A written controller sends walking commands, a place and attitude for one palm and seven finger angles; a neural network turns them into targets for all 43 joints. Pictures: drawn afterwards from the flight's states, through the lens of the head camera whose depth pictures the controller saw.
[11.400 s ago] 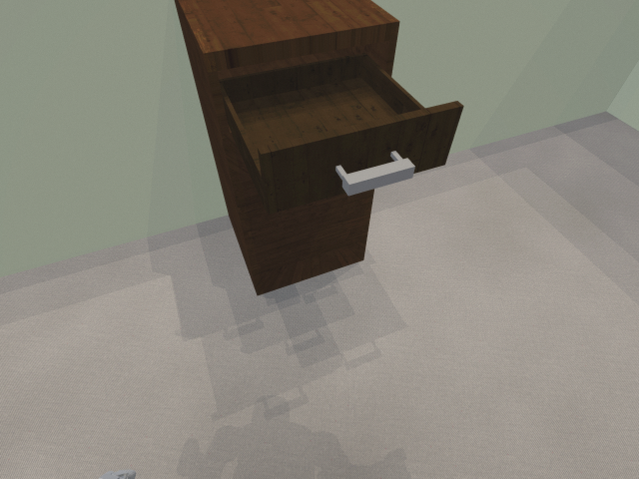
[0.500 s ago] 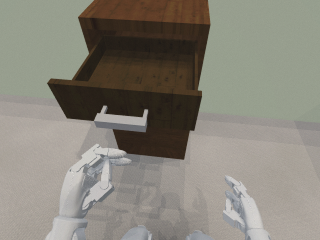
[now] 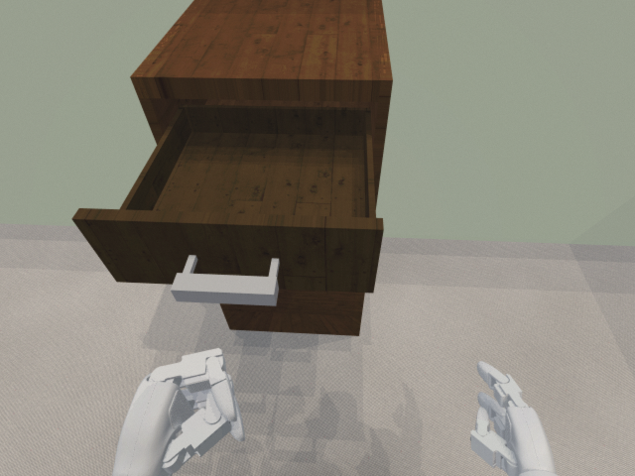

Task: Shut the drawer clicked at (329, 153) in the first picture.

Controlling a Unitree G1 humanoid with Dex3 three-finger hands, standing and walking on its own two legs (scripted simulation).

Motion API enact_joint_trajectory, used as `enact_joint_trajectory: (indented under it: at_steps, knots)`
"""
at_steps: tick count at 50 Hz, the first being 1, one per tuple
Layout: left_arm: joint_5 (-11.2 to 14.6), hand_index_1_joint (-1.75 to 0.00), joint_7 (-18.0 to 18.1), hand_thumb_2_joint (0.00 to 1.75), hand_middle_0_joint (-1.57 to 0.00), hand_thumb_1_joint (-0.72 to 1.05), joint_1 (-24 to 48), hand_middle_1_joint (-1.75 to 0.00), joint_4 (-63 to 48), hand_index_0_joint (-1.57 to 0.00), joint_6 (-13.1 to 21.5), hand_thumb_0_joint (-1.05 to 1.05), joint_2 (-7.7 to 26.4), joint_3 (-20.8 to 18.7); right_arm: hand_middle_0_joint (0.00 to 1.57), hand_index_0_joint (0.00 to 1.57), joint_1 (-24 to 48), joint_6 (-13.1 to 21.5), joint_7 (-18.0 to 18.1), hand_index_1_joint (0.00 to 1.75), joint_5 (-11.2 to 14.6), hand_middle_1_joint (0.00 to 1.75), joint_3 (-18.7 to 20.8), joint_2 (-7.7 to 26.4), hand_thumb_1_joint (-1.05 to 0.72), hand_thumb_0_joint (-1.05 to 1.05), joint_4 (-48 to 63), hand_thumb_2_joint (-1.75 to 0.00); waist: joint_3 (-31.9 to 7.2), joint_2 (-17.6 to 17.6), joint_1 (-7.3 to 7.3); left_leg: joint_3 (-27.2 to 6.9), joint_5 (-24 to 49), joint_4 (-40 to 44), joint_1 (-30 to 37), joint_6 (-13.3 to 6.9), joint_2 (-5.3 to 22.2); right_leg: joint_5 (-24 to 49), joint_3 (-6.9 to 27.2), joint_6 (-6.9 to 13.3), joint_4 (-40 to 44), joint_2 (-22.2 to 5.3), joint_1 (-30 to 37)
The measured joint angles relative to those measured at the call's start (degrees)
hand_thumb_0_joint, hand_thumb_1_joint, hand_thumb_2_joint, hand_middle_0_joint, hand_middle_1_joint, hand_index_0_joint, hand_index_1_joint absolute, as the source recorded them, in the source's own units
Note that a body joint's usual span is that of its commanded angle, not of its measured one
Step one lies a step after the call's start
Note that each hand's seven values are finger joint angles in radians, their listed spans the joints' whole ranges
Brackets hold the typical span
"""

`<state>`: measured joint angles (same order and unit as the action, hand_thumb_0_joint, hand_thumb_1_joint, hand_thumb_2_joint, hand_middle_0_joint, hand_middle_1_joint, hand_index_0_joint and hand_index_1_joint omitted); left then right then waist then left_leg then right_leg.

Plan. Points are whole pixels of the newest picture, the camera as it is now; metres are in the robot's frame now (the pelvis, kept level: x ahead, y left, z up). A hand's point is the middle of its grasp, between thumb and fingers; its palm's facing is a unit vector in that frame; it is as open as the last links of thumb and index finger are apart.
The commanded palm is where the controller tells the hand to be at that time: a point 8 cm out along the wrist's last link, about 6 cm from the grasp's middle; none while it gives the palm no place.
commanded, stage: raise the hand and make a fist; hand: left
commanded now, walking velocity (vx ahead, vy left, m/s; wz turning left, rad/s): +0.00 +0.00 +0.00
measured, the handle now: (229, 276) +0.36 +0.14 +0.06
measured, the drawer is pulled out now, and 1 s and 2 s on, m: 0.30 0.30 0.30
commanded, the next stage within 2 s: bring the fist close to the handle in 0.74 s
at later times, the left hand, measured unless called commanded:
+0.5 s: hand (174, 410) +0.16 +0.13 +0.16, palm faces +0.07 -1.00 -0.06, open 3.3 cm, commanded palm +0.11 +0.17 +0.16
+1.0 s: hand (203, 413) +0.16 +0.11 +0.14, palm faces -0.02 -1.00 -0.03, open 3.3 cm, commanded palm +0.13 +0.17 +0.14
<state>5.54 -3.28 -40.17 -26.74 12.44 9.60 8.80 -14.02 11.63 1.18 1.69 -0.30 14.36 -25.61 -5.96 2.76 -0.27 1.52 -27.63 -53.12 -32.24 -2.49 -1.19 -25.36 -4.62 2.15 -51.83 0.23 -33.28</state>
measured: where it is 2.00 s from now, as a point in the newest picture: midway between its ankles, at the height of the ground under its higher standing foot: outside the picture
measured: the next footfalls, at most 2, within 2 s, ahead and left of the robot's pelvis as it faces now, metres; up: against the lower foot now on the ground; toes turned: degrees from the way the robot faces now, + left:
none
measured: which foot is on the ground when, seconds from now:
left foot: down 0.00-1.00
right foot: down 0.00-1.00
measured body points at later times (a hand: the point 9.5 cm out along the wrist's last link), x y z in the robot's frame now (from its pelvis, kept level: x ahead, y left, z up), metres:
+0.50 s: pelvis +0.01 -0.02 +0.02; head -0.01 -0.05 +0.47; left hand +0.15 +0.18 +0.16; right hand +0.21 -0.23 -0.04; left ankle -0.01 +0.09 -0.69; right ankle +0.01 -0.10 -0.69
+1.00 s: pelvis +0.00 -0.02 +0.02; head -0.01 -0.04 +0.47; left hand +0.16 +0.16 +0.14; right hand +0.20 -0.23 -0.03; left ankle -0.01 +0.09 -0.69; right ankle +0.01 -0.10 -0.69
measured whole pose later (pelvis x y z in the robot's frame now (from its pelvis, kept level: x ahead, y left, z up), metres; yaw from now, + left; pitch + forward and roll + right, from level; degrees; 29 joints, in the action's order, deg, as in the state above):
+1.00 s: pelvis +0.00 -0.02 +0.02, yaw +1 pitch +1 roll +0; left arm 11.1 -8.1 -37.1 -25.9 7.2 9.4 1.7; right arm -13.4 17.2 1.8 2.2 -2.7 13.7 -32.1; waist -3.8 3.5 -1.6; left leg 0.0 -22.7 -42.9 -21.4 -1.0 -0.8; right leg -21.2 -5.9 3.4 -41.9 1.0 -22.2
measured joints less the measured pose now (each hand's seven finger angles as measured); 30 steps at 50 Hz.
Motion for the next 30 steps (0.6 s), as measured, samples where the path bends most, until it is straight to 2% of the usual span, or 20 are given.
enact_joint_trajectory:
  at_steps: [3, 7, 11, 14, 16, 19, 22, 25, 30]
  knots:
    - [1.29, -1.44, 1.91, 0.90, -1.25, 0.90, -0.75, -1.44, -0.99, -1.25, -1.76, 0.02, 1.04, -3.20, 0.20, 0.20, 0.48, -0.71, 0.22, 0.30, 0.19, 0.30, -0.54, -1.48, -0.91, 0.01, 0.91, -0.90, -0.44, -0.04, -0.64, 0.01, 0.11, 1.51, 2.14, 0.36, 0.22, 0.02, 0.08, 0.27, 1.27, 0.31, 1.98]
    - [3.77, -1.52, 2.50, 0.90, -1.32, 0.90, -1.28, -1.51, -3.74, -1.31, -1.01, 0.02, -0.03, -6.68, 0.20, 0.20, 0.47, 0.16, -0.22, 0.30, 0.24, 0.30, -1.76, -2.10, -0.91, 0.01, 0.41, -0.90, -0.81, 0.41, -1.52, -0.87, 0.31, 2.87, 4.23, 0.74, 0.41, 0.20, -0.71, 0.50, 3.12, 0.57, 4.53]
    - [4.04, -1.56, -0.95, 0.90, -1.36, 0.90, -1.71, -1.56, -6.51, -1.36, -1.17, 0.02, -1.26, -5.56, 0.20, 0.20, 0.40, 1.06, -0.77, 0.30, 0.30, 0.30, -2.67, -1.70, -0.91, 0.01, -0.84, -0.90, -0.77, 1.02, -2.01, -1.64, 0.77, 4.07, 5.84, 0.89, 0.32, 0.56, -1.43, 0.60, 4.68, 0.55, 6.57]
    - [3.53, -1.58, -3.69, 0.90, -1.38, 0.90, -2.21, -1.58, -7.13, -1.37, -3.43, 0.02, -0.56, -4.24, 0.20, 0.20, 0.64, 0.82, -0.59, 0.30, 0.50, 0.30, -2.86, -1.63, -0.90, 0.01, -1.65, -0.90, -0.31, 1.19, -2.04, -1.67, 1.41, 5.33, 7.09, 0.98, 0.27, 1.05, -1.43, 0.69, 5.73, 0.54, 7.73]
    - [3.54, -1.59, -4.47, 0.90, -1.38, 0.90, -2.56, -1.58, -7.07, -1.38, -5.11, 0.02, 0.98, -4.84, 0.21, 0.20, 0.72, 0.39, -0.14, 0.30, 0.64, 0.30, -2.86, -1.79, -0.90, 0.01, -2.07, -0.90, -0.05, 1.06, -2.04, -1.52, 1.89, 6.27, 7.92, 1.11, 0.32, 1.41, -1.27, 0.83, 6.37, 0.62, 8.35]
    - [4.77, -1.60, -3.82, 0.90, -1.39, 0.90, -2.85, -1.59, -6.58, -1.39, -6.36, 0.02, 2.86, -7.68, 0.21, 0.20, 0.67, 0.32, 0.42, 0.30, 0.91, 0.30, -2.73, -1.90, -0.90, 0.01, -2.77, -0.90, 0.43, 0.97, -1.94, -1.51, 2.51, 7.43, 9.12, 1.40, 0.53, 1.97, -1.24, 1.12, 7.40, 0.86, 9.45]
    - [6.76, -1.60, -2.91, 0.90, -1.40, 0.90, -2.69, -1.60, -5.97, -1.39, -5.41, 0.02, 2.38, -10.37, 0.20, 0.20, 0.28, 1.65, 0.59, 0.30, 1.06, 0.30, -2.59, -1.53, -0.90, 0.01, -3.73, -0.90, 0.62, 1.12, -1.80, -1.83, 2.95, 8.01, 9.72, 1.66, 0.72, 2.46, -1.55, 1.34, 8.26, 1.07, 10.26]
    - [7.98, -1.60, -3.36, 0.90, -1.40, 0.90, -1.51, -1.60, -5.05, -1.40, -3.80, 0.02, 0.87, -10.86, 0.20, 0.20, -0.23, 3.35, 0.70, 0.30, 1.10, 0.30, -2.50, -0.76, -0.90, 0.01, -4.77, -0.90, 0.67, 1.28, -1.78, -2.25, 3.28, 8.20, 9.86, 1.78, 0.79, 2.82, -1.96, 1.43, 8.82, 1.15, 10.69]
    - [6.80, -1.60, -5.41, 0.90, -1.40, 0.90, 0.82, -1.60, -3.09, -1.40, -3.84, 0.02, 0.70, -8.86, 0.20, 0.20, -0.47, 4.84, 0.92, 0.30, 1.06, 0.30, -2.27, 0.02, -0.90, 0.01, -5.92, -0.90, 1.03, 1.16, -1.52, -2.29, 3.90, 8.86, 10.31, 1.85, 0.89, 3.47, -1.99, 1.54, 9.57, 1.28, 11.16]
